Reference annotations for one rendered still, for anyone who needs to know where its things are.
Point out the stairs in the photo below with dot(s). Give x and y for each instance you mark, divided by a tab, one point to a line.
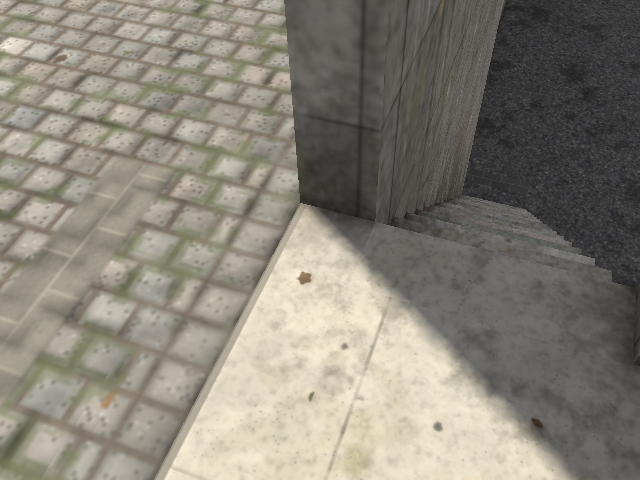
502	229

